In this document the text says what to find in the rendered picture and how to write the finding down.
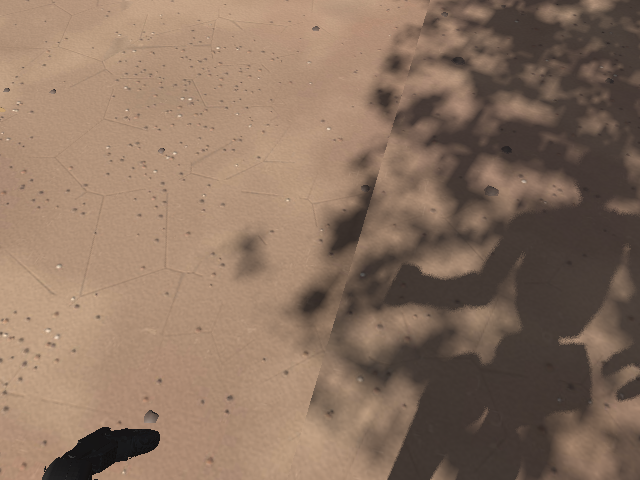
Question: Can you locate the left robot hand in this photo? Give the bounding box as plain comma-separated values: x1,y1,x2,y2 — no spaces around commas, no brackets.
42,427,160,480

